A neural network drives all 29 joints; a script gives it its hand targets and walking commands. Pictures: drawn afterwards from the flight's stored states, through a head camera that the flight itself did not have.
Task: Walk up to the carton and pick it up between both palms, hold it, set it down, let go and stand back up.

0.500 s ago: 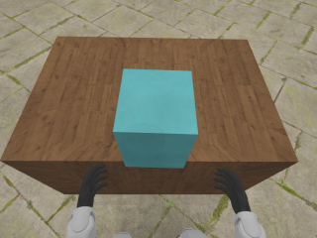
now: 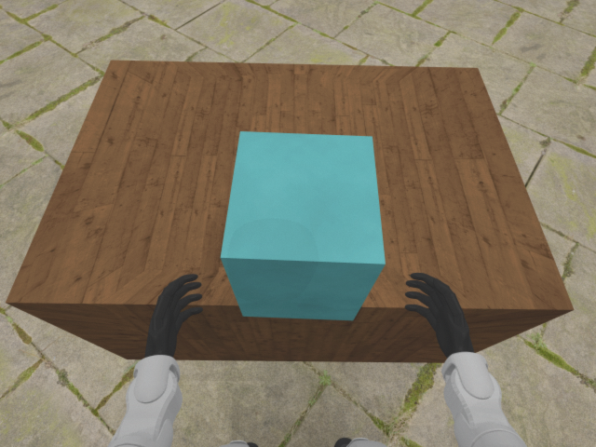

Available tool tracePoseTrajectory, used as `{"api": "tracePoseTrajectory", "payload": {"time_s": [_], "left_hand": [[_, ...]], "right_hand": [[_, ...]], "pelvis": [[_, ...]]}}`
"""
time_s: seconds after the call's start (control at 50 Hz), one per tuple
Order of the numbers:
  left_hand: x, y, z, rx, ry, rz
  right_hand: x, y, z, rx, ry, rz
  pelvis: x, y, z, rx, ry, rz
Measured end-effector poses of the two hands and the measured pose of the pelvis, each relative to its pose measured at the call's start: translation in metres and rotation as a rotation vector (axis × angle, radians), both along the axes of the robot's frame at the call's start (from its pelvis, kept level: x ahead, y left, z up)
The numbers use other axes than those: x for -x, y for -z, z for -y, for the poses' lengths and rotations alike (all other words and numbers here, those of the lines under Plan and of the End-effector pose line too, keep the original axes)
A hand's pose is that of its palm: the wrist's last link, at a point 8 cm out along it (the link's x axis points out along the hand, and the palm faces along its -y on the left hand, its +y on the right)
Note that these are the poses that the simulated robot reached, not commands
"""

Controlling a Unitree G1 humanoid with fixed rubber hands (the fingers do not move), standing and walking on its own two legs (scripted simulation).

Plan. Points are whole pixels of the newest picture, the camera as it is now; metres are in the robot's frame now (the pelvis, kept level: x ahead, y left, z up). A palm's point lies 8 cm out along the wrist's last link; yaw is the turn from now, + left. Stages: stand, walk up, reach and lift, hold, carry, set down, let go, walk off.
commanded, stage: reach and lift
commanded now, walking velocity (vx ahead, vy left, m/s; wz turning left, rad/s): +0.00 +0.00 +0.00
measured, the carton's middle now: (301, 234) +0.42 -0.01 -0.07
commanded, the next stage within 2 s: none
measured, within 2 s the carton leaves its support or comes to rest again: neither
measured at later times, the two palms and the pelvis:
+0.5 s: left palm (170, 279) +0.33 +0.18 -0.01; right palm (453, 276) +0.33 -0.22 -0.02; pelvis +0.00 +0.00 +0.01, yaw +0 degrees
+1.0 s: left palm (183, 239) +0.38 +0.16 +0.01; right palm (452, 234) +0.38 -0.22 +0.02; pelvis -0.01 -0.01 +0.01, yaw -1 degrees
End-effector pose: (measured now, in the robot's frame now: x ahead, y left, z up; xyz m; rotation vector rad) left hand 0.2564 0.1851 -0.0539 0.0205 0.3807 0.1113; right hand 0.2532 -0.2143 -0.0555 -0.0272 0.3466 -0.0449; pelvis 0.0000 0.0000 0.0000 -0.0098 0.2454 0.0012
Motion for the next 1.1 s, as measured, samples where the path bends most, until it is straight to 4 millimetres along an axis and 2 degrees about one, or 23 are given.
{"api": "tracePoseTrajectory", "payload": {"time_s": [0.26,0.62,1.1], "left_hand": [[-0.038,-0.018,0.004,0.004,0.016,0.024],[-0.088,-0.050,0.010,0.000,0.028,0.047],[-0.128,-0.072,0.031,-0.006,0.027,0.048]], "right_hand": [[-0.037,-0.016,0.006,0.001,-0.009,0.017],[-0.089,-0.049,0.005,-0.005,-0.008,0.031],[-0.132,-0.076,0.003,-0.011,0.000,0.039]], "pelvis": [[-0.004,-0.005,0.002,0.003,-0.003,-0.030],[-0.001,-0.010,0.004,0.003,0.002,-0.062],[0.013,-0.008,0.008,-0.004,0.019,-0.156]]}}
